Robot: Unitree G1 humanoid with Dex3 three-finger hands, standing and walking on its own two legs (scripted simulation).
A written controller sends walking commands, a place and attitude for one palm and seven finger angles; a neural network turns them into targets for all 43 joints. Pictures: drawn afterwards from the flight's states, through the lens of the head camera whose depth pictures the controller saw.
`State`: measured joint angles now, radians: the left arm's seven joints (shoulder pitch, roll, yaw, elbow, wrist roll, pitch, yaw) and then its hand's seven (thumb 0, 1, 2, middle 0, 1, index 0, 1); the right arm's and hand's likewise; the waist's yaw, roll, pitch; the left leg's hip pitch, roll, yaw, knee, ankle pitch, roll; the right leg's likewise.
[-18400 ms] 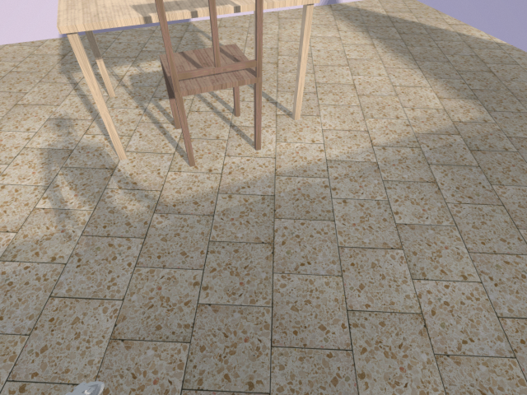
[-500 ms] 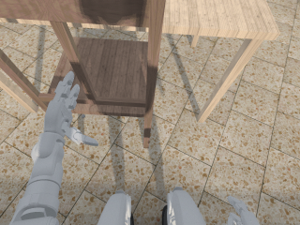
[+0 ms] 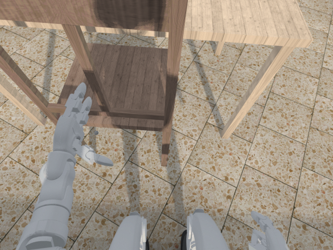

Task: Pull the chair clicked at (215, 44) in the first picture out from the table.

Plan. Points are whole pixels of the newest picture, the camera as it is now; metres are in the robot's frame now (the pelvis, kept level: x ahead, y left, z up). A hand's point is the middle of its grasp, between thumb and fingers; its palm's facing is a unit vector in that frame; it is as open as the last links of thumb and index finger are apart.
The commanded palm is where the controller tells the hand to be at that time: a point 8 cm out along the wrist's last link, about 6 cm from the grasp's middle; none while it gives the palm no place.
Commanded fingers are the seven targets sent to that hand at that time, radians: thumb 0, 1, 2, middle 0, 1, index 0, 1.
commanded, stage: push the fingers through the gap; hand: left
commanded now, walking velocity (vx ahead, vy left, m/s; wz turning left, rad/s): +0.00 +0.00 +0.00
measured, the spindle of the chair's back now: (92, 77) +0.52 +0.20 +0.05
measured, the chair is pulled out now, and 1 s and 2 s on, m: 0.00 -0.02 -0.02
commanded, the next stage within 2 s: aim the fingers beside a spindle in 0.58 s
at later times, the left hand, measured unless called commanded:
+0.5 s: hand (95, 122) +0.40 +0.18 +0.02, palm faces -0.07 -1.00 -0.05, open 16.7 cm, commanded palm +0.40 +0.22 +0.02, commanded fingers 0.00 -0.50 0.30 -0.06 -0.08 -0.06 -0.08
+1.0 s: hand (95, 115) +0.42 +0.18 +0.02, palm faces -0.08 -1.00 -0.03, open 16.6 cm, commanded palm +0.41 +0.22 +0.02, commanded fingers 0.00 -0.50 0.30 -0.06 -0.08 -0.06 -0.08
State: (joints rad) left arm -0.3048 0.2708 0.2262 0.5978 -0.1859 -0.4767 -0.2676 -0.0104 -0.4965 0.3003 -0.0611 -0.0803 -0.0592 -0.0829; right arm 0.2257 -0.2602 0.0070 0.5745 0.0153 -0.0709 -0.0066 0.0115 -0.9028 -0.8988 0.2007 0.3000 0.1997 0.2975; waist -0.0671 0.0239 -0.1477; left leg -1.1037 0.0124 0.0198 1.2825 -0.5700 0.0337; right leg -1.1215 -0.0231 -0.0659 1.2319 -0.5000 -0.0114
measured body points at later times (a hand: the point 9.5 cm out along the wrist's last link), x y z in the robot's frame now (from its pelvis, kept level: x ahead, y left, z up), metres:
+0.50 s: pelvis -0.01 +0.00 -0.01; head +0.12 +0.01 +0.43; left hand +0.40 +0.23 +0.03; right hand +0.10 -0.27 -0.12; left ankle +0.02 +0.10 -0.62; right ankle +0.04 -0.12 -0.62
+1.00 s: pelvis -0.03 +0.00 -0.02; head +0.11 +0.02 +0.41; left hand +0.42 +0.23 +0.02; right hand +0.05 -0.27 -0.13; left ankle +0.02 +0.10 -0.62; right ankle +0.04 -0.12 -0.62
